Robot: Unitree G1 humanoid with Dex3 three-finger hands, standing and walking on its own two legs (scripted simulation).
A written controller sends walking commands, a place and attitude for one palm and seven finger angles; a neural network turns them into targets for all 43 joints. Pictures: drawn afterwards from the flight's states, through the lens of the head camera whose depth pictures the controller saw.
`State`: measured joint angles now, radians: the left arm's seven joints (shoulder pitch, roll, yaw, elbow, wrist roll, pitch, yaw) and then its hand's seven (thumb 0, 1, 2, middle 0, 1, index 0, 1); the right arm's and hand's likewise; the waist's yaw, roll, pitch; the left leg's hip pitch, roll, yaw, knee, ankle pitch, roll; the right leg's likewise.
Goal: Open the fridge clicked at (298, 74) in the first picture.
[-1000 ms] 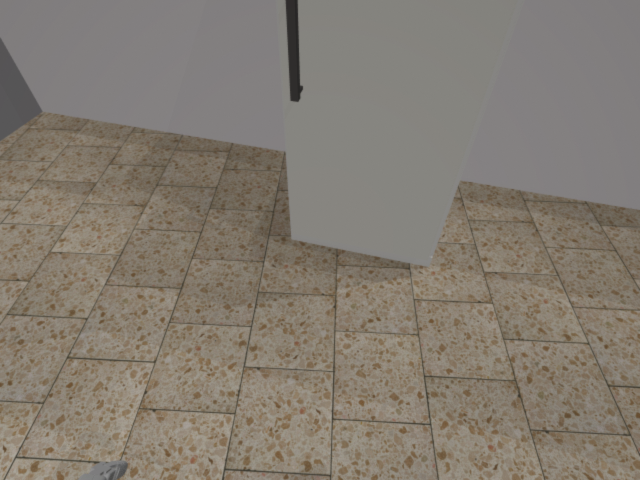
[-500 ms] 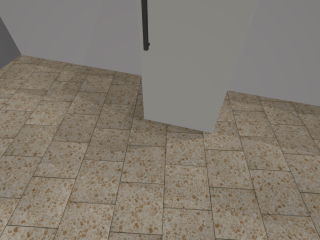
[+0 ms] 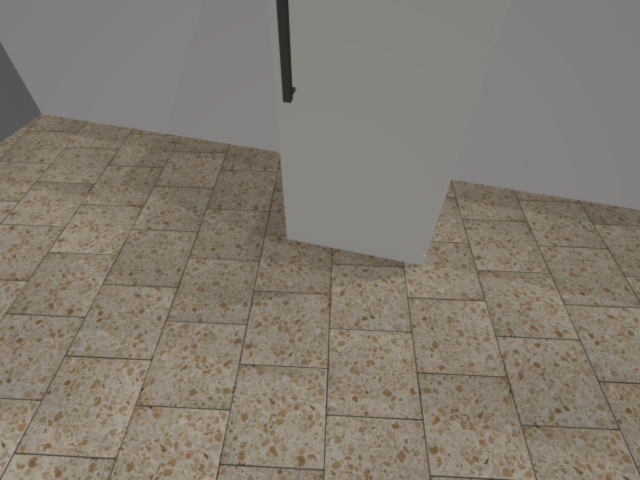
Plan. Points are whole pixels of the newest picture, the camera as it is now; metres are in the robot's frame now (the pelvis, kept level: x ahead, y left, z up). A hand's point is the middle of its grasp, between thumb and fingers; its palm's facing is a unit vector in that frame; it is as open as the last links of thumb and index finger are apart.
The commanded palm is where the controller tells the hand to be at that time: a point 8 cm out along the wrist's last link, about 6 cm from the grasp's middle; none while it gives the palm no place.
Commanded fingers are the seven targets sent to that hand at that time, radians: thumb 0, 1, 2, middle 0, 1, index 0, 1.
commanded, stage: look at it before walking up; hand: left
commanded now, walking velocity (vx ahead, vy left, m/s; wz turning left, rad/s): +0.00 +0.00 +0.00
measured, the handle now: (287, 45) +1.09 +0.15 +0.08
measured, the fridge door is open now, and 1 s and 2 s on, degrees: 0 0 0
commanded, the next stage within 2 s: walk to a spot facing it in 0.44 s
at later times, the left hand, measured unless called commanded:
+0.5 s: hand out of the picture +0.08 +0.25 -0.15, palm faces -0.03 -0.94 -0.33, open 7.4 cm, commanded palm none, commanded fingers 0.00 0.90 0.90 -0.20 -0.30 -0.20 -0.30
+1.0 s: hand out of the picture +0.04 +0.26 -0.19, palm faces +0.20 -0.96 -0.19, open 7.4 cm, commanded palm none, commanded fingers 0.00 0.90 0.90 -0.20 -0.30 -0.20 -0.30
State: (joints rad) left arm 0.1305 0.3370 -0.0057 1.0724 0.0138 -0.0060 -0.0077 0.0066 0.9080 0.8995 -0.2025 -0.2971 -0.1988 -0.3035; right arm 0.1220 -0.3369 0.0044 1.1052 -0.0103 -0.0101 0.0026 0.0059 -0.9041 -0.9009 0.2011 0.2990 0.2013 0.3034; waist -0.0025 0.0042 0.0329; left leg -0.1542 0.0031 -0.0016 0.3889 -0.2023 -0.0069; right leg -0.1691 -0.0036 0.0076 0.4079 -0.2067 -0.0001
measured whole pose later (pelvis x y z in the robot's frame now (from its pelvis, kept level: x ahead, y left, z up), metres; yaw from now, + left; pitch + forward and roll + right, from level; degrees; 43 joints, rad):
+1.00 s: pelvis +0.08 +0.07 -0.01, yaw +12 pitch +0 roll -1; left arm 0.30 0.24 0.05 1.05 0.03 0.02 -0.02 0.01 0.91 0.90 -0.20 -0.30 -0.20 -0.30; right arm 0.36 -0.17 -0.02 1.04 -0.02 -0.04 0.00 0.00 -0.91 -0.90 0.20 0.30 0.20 0.30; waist -0.03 -0.05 0.03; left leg -0.27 -0.01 0.10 0.58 -0.31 0.07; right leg -0.43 -0.09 -0.05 1.13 -0.40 0.03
